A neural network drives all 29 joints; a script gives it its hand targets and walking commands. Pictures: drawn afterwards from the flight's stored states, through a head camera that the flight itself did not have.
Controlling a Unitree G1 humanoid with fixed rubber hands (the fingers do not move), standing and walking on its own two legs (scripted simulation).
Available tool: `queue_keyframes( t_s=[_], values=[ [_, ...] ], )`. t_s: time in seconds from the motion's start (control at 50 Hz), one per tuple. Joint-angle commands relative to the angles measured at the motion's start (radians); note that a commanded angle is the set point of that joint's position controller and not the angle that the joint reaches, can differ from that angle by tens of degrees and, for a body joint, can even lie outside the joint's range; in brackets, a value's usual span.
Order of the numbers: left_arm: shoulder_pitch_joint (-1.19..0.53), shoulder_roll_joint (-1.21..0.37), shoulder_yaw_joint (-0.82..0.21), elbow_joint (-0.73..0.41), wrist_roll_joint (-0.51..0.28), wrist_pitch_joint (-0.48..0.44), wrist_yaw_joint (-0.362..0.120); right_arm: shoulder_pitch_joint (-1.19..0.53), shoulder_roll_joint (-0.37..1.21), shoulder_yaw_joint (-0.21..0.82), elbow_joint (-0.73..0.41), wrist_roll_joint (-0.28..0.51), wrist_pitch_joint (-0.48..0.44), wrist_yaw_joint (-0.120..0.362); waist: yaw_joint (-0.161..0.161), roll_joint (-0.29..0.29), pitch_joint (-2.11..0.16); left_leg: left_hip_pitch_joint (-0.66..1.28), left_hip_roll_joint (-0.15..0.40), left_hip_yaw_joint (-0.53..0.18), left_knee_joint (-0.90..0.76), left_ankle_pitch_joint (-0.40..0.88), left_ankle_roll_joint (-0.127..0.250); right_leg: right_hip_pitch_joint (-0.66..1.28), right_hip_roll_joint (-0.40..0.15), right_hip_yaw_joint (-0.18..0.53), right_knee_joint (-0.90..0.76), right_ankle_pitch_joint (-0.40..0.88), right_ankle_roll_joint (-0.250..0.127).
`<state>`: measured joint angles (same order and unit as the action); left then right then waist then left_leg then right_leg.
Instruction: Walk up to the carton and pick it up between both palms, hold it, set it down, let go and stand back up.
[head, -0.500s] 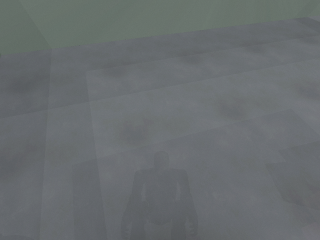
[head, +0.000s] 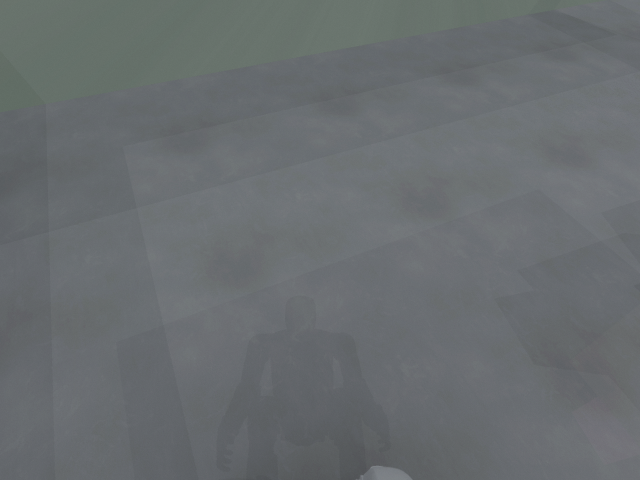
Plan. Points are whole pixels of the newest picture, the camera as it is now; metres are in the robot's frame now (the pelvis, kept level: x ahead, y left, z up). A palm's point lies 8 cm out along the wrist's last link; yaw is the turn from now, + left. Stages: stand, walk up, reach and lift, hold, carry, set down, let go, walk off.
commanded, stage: walk up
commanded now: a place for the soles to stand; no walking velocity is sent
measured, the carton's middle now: out of the picture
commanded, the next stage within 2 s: none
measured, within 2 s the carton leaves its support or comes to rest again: neither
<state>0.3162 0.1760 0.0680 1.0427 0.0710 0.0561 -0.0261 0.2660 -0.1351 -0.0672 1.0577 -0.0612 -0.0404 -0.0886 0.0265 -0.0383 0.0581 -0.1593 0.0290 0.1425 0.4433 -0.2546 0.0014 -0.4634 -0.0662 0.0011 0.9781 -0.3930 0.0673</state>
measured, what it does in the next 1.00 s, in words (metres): steps to the right, turning right: right foot, then left foot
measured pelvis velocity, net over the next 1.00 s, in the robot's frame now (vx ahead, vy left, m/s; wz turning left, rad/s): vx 0.24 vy -0.31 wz -0.94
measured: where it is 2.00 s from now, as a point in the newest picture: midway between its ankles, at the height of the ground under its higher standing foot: (565, 400)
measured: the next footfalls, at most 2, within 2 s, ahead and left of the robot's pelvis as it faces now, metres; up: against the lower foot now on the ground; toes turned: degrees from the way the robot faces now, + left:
right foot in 0.22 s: +0.13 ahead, -0.26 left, +0.00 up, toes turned -19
left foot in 0.54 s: +0.29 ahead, -0.08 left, +0.00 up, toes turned -26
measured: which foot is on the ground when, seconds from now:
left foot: down 0.00-0.22, up 0.24-0.52, down 0.54-0.98, up 1.00-1.00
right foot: up 0.00-0.20, down 0.22-0.54, up 0.56-0.94, down 0.96-1.00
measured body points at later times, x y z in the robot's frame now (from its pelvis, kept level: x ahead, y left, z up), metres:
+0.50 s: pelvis +0.11 -0.12 -0.02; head +0.11 -0.13 +0.43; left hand +0.24 +0.11 -0.14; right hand +0.13 -0.41 -0.13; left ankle +0.23 -0.05 -0.71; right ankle +0.09 -0.24 -0.74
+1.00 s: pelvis +0.24 -0.31 -0.03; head +0.26 -0.34 +0.42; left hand +0.55 -0.32 -0.13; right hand +0.00 -0.44 -0.16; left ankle +0.27 -0.07 -0.71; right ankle +0.23 -0.47 -0.74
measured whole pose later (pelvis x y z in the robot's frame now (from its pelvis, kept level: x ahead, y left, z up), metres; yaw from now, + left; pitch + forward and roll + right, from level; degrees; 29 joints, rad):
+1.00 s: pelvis +0.24 -0.31 -0.03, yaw -54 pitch -1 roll +1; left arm 0.08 0.26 0.03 0.75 0.05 -0.02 -0.08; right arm 0.51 -0.27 -0.01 0.81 -0.07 -0.03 -0.01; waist -0.04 -0.01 0.09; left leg -0.04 0.28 0.29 0.83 -0.51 -0.03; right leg -0.51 -0.01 -0.05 0.69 -0.17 -0.05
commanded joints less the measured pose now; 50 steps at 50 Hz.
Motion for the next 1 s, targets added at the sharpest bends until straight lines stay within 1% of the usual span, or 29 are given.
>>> queue_keyframes(
  t_s=[0.0,0.08,0.1,0.14,0.18,0.2,0.22,0.24,0.26,0.3,0.34,0.38,0.44,0.48,0.5,0.52,0.54,0.56,0.58,0.6,0.64,0.68,0.78,0.84,0.9,0.92,0.94,0.96,0.98],
  values=[
    [-0.042,0.138,0.039,-0.118,0.015,-0.004,-0.029,-0.048,-0.218,-0.052,-0.099,-0.011,-0.043,-0.025,0.012,0.144,0.047,0.026,0.428,-0.219,-0.251,-0.176,0.219,-0.192,-0.150,0.107,0.150,0.024,0.035],
    [-0.127,0.132,0.015,-0.157,-0.017,0.006,-0.078,-0.044,-0.288,-0.065,-0.153,-0.041,-0.037,-0.003,-0.019,0.179,0.083,0.027,0.400,-0.073,-0.245,-0.273,0.214,-0.133,-0.147,0.004,-0.047,0.042,0.012],
    [-0.129,0.120,0.005,-0.177,-0.023,0.003,-0.086,-0.054,-0.311,-0.080,-0.162,-0.027,-0.031,0.002,-0.012,0.216,0.089,-0.016,0.392,-0.010,-0.213,-0.299,0.193,-0.089,-0.151,-0.016,-0.105,0.066,-0.002],
    [-0.107,0.157,0.010,-0.180,-0.037,-0.012,-0.093,-0.067,-0.338,-0.077,-0.190,-0.034,-0.016,0.011,-0.008,0.208,0.059,-0.083,0.359,0.051,-0.158,-0.386,0.167,0.061,-0.093,-0.102,-0.189,0.084,-0.025],
    [-0.016,0.196,0.026,-0.163,-0.049,-0.033,-0.083,-0.080,-0.341,-0.064,-0.212,-0.039,0.006,0.023,0.031,0.132,0.021,-0.145,0.335,0.073,-0.023,-0.486,0.142,0.216,-0.016,-0.193,-0.286,0.073,-0.057],
    [0.081,0.228,0.042,-0.131,-0.054,-0.045,-0.068,-0.073,-0.310,-0.043,-0.218,-0.039,0.018,0.034,0.076,-0.003,-0.007,-0.195,0.275,0.120,0.175,-0.451,0.113,0.336,0.044,-0.212,-0.368,0.059,-0.079],
    [0.207,0.298,0.064,-0.103,-0.058,-0.052,-0.049,-0.084,-0.229,-0.011,-0.254,-0.040,0.027,0.054,0.136,-0.251,-0.015,-0.305,0.142,0.163,0.578,-0.391,0.070,0.414,0.009,0.023,-0.533,-0.068,-0.142],
    [0.199,0.420,0.074,-0.142,-0.080,-0.054,-0.041,-0.099,-0.172,0.002,-0.352,-0.005,0.030,0.079,0.125,-0.431,0.005,-0.624,-0.005,0.008,0.763,-0.540,0.023,0.456,-0.189,0.574,-0.768,-0.184,-0.270],
    [0.134,0.449,0.078,-0.171,-0.094,-0.048,-0.027,-0.110,-0.189,0.009,-0.401,0.007,0.020,0.088,0.110,-0.313,0.007,-0.658,0.047,-0.134,0.823,-0.532,0.026,0.406,-0.248,0.677,-0.828,-0.285,-0.347],
    [0.071,0.398,0.064,-0.213,-0.075,-0.038,-0.011,-0.090,-0.226,0.016,-0.395,0.036,-0.008,0.091,0.077,-0.183,0.008,-0.643,0.103,-0.167,0.784,-0.373,0.021,0.373,-0.232,0.568,-0.740,-0.264,-0.355],
    [-0.013,0.332,0.038,-0.270,-0.045,-0.043,-0.014,-0.002,-0.255,0.007,-0.377,0.025,-0.023,0.081,0.025,-0.157,-0.049,-0.477,0.100,-0.146,0.608,-0.307,0.004,0.242,-0.173,0.438,-0.677,-0.154,-0.321],
    [-0.041,0.305,0.032,-0.299,-0.029,-0.049,-0.029,0.041,-0.234,0.003,-0.386,0.026,-0.020,0.077,0.009,-0.152,-0.073,-0.345,0.047,-0.102,0.528,-0.223,0.001,0.122,-0.132,0.384,-0.662,-0.126,-0.314],
    [-0.086,0.303,0.030,-0.330,-0.023,-0.038,-0.046,0.066,-0.219,0.000,-0.412,0.029,-0.016,0.073,-0.019,-0.124,-0.040,-0.174,-0.014,-0.081,0.414,-0.109,0.010,-0.073,-0.088,0.365,-0.649,-0.307,-0.278],
    [-0.163,0.289,0.020,-0.360,-0.020,-0.026,-0.052,0.186,-0.218,-0.010,-0.393,0.024,-0.022,0.066,-0.097,-0.062,-0.034,0.096,-0.061,-0.064,0.256,-0.005,0.028,-0.278,-0.025,0.311,-0.532,-0.398,-0.207],
    [-0.192,0.244,-0.002,-0.358,-0.012,-0.021,-0.053,0.276,-0.237,-0.023,-0.374,0.022,-0.021,0.059,-0.152,0.019,-0.027,0.193,-0.062,-0.053,0.175,-0.017,0.029,-0.371,0.039,0.270,-0.398,-0.457,-0.163],
    [-0.180,0.176,-0.027,-0.374,-0.003,-0.022,-0.056,0.352,-0.291,-0.037,-0.389,0.012,-0.027,0.048,-0.182,0.195,-0.050,0.220,0.166,-0.363,0.028,-0.329,0.053,-0.450,0.124,0.180,-0.065,-0.402,-0.102],
    [-0.137,0.152,-0.036,-0.402,0.010,-0.020,-0.059,0.299,-0.354,-0.036,-0.439,0.019,-0.033,0.024,-0.129,0.213,-0.023,0.066,0.471,-0.872,-0.253,-0.734,0.096,-0.483,0.138,0.134,0.252,-0.218,-0.040],
    [-0.098,0.226,-0.010,-0.404,0.003,-0.017,-0.059,0.188,-0.366,-0.033,-0.451,0.033,-0.036,0.001,-0.060,0.129,0.059,-0.025,0.522,-0.980,-0.373,-0.878,0.148,-0.521,0.079,0.176,0.364,-0.122,-0.007],
    [-0.067,0.248,-0.004,-0.384,0.002,-0.014,-0.063,0.106,-0.331,-0.021,-0.457,0.038,-0.048,-0.001,-0.016,0.131,0.082,-0.051,0.503,-0.878,-0.340,-0.841,0.163,-0.519,0.031,0.172,0.400,-0.038,0.011],
    [-0.057,0.253,-0.003,-0.366,0.003,-0.015,-0.069,0.080,-0.294,-0.013,-0.449,0.036,-0.062,0.005,-0.012,0.155,0.064,-0.041,0.445,-0.700,-0.295,-0.739,0.156,-0.485,0.002,0.168,0.379,0.027,0.020],
    [-0.054,0.237,-0.001,-0.336,0.002,-0.022,-0.083,0.094,-0.259,0.002,-0.412,0.025,-0.085,0.019,-0.016,0.201,0.057,-0.065,0.363,-0.431,-0.282,-0.555,0.132,-0.393,-0.021,0.147,0.303,0.087,0.037],
    [-0.109,0.191,-0.015,-0.331,-0.001,-0.027,-0.099,0.139,-0.237,0.006,-0.365,0.014,-0.102,0.028,-0.027,0.177,0.074,-0.051,0.333,-0.263,-0.278,-0.376,0.131,-0.362,-0.028,0.115,0.245,0.172,0.031],
    [-0.261,0.124,-0.052,-0.355,-0.022,-0.044,-0.111,0.219,-0.248,0.008,-0.325,-0.006,-0.102,0.039,-0.066,0.183,0.090,0.092,0.339,-0.003,-0.251,-0.045,0.146,-0.313,-0.051,0.029,-0.059,0.273,-0.017],
    [-0.319,0.110,-0.059,-0.361,-0.020,-0.057,-0.110,0.226,-0.291,0.001,-0.313,-0.014,-0.080,0.044,-0.069,0.191,0.072,0.104,0.332,0.144,-0.232,0.106,0.140,-0.137,-0.015,-0.063,-0.235,0.301,-0.058],
    [-0.248,0.135,-0.042,-0.331,-0.008,-0.071,-0.090,0.211,-0.324,-0.004,-0.315,-0.023,-0.037,0.044,-0.029,0.186,0.046,0.109,0.339,0.196,-0.101,0.204,0.141,0.048,0.043,-0.127,-0.332,0.216,-0.109],
    [-0.160,0.159,-0.027,-0.303,-0.004,-0.077,-0.075,0.201,-0.335,-0.002,-0.317,-0.021,-0.021,0.047,0.018,0.139,0.000,0.081,0.325,0.227,0.063,0.315,0.136,0.184,0.077,-0.145,-0.379,0.180,-0.133],
    [-0.005,0.204,0.002,-0.257,-0.004,-0.085,-0.050,0.226,-0.312,0.011,-0.323,-0.014,-0.008,0.058,0.081,0.015,-0.108,-0.002,0.277,0.261,0.347,0.335,0.110,0.415,0.110,-0.131,-0.440,0.169,-0.160],
    [0.152,0.293,0.035,-0.240,-0.011,-0.084,-0.026,0.267,-0.248,0.033,-0.357,-0.007,-0.004,0.081,0.133,-0.095,-0.255,-0.224,0.223,0.202,0.657,0.013,0.065,0.686,-0.003,0.112,-0.385,0.128,-0.193],
    [0.172,0.413,0.067,-0.295,-0.060,-0.074,-0.004,0.259,-0.212,0.043,-0.442,0.031,-0.007,0.102,0.119,-0.226,-0.345,-0.526,0.067,0.052,0.876,-0.365,0.006,0.804,-0.237,0.708,-0.562,0.027,-0.315]
  ],
)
